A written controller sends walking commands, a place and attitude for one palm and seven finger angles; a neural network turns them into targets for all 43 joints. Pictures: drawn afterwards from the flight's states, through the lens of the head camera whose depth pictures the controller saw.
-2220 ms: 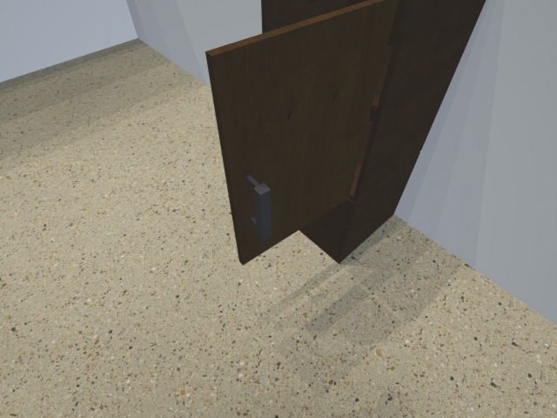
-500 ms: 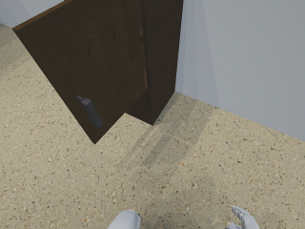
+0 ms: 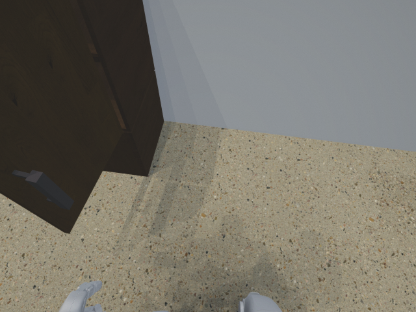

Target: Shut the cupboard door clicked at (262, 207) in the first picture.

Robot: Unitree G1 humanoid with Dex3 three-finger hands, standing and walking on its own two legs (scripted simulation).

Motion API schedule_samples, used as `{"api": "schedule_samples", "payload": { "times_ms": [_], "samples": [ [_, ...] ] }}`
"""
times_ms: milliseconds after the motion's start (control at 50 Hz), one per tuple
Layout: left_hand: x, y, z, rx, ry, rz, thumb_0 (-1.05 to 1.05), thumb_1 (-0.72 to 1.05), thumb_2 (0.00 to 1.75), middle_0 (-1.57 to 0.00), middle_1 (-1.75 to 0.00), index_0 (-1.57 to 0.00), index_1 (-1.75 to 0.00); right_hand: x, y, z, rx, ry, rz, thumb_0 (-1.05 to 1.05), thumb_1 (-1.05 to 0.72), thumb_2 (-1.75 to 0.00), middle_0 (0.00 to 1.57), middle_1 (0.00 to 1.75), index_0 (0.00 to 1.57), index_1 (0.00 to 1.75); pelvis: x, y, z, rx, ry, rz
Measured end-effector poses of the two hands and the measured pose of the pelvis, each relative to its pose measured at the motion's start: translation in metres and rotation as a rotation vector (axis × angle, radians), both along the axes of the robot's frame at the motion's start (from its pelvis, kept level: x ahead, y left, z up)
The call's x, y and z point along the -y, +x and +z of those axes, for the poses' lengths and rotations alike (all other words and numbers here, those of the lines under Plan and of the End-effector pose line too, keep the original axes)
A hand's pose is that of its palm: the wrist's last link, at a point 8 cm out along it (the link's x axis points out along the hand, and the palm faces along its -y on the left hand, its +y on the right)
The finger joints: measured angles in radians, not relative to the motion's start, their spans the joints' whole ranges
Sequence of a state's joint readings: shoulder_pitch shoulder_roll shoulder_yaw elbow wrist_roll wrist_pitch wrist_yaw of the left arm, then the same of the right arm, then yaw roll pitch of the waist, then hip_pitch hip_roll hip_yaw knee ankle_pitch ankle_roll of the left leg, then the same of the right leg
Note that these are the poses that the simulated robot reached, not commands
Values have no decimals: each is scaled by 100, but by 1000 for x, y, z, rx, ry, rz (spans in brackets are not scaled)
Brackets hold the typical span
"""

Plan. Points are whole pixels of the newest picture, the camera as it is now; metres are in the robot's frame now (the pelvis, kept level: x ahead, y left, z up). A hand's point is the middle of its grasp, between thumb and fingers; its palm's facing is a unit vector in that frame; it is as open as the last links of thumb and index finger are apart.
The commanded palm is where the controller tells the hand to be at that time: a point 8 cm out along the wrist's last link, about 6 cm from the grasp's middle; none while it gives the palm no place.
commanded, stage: walk to a spot facing it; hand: left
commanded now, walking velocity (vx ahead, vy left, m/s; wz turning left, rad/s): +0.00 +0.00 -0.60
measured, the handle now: (44, 189) +0.36 +0.41 -0.10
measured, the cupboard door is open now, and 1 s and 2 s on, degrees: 84 84 84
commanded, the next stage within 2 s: turn to face it in 1.60 s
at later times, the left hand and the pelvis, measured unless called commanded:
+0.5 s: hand (147, 276) +0.19 +0.15 -0.17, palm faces -0.32 -0.94 -0.14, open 7.4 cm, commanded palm none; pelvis +0.04 +0.00 +0.00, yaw -18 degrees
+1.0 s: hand (225, 214) +0.35 -0.03 -0.16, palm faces -0.56 -0.80 -0.21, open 7.3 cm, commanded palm none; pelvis +0.17 -0.13 +0.00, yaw -34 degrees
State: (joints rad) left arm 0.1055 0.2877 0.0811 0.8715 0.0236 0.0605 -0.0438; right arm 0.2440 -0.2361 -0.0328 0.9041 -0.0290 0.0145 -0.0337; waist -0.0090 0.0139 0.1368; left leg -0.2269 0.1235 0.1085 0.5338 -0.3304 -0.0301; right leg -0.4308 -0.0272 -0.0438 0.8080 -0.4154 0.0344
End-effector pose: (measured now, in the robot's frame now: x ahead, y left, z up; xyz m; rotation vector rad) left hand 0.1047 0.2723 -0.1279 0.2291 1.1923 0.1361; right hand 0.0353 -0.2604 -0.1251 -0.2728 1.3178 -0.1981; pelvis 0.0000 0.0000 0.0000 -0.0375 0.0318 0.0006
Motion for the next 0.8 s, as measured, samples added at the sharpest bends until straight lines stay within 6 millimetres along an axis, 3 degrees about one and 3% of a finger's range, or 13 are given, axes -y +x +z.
{"api": "schedule_samples", "payload": {
  "times_ms": [100, 200, 300, 380, 460, 560, 660, 800],
  "samples": [
    [33, 51, 0, 92, 35, -124, 0, 91, 90, -20, -29, -20, -30, 33, -46, -23, -77, 1, -131, 1, -91, -89, 20, 30, 20, 30, 17, 4, -17, 12, 25, -65],
    [59, 61, 4, 81, 25, -182, 0, 91, 90, -20, -29, -20, -30, 39, -52, -19, -50, -4, -209, 1, -91, -89, 20, 30, 20, 30, 19, 2, -10, 30, 33, -123],
    [72, 63, -3, 55, -29, -223, 0, 90, 90, -20, -30, -20, -30, 23, -41, -10, 30, 18, -241, 1, -91, -89, 20, 30, 19, 30, 14, 8, -6, 25, 32, -172],
    [71, 69, -16, 32, -79, -240, 1, 90, 90, -20, -30, -20, -30, 2, -34, -8, 89, 15, -258, 1, -91, -89, 20, 30, 20, 30, 3, 21, -12, 7, 14, -220],
    [71, 84, -16, -12, -101, -288, 1, 90, 90, -20, -30, -20, -30, -19, -49, 0, 78, 21, -311, 0, -91, -89, 20, 30, 20, 30, 0, 36, -5, 5, 5, -281],
    [87, 121, -5, -12, -115, -349, 1, 91, 90, -20, -29, -20, -30, -39, -78, 11, -25, 47, -408, 0, -91, -89, 20, 30, 20, 30, 8, 59, 7, -6, -2, -355],
    [126, 168, -7, -23, -112, -451, 1, 91, 90, -20, -29, -20, -30, -54, -105, 10, -125, 87, -533, 0, -91, -89, 20, 30, 20, 30, 26, 82, 6, -4, 6, -431],
    [222, 249, -17, 49, -113, -617, 1, 91, 90, -20, -29, -20, -30, -54, -129, -9, -268, 182, -695, 0, -91, -89, 20, 30, 20, 30, 77, 118, -16, 8, 26, -513]
  ]
}}
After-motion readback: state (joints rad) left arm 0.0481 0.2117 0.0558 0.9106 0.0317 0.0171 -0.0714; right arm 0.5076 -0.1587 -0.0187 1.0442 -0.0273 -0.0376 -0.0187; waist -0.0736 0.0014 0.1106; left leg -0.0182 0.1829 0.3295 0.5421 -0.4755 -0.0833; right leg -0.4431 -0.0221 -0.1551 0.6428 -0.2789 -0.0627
